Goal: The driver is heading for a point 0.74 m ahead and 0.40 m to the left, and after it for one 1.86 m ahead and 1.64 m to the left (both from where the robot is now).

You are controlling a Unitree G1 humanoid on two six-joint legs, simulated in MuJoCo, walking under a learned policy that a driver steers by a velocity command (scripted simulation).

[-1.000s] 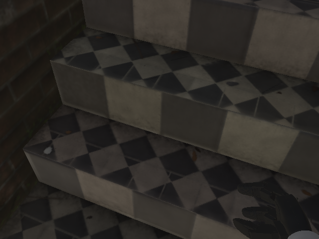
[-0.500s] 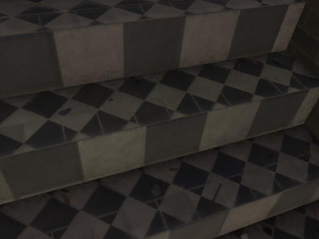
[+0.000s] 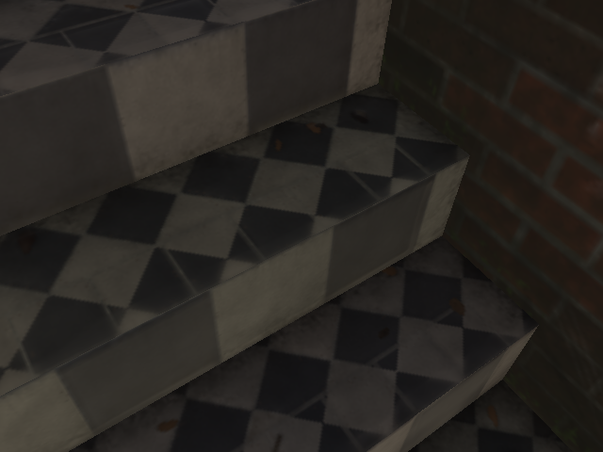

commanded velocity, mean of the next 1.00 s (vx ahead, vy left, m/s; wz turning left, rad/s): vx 0.09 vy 0.00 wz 0.77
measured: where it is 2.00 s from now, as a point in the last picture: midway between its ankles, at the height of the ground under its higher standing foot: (230, 358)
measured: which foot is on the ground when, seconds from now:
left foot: up 0.00-0.20, down 0.22-0.32, up 0.34-0.54, down 0.56-0.82, up 0.84-1.00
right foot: down 0.00-0.14, up 0.16-0.30, down 0.32-0.56, up 0.58-0.78, down 0.80-1.00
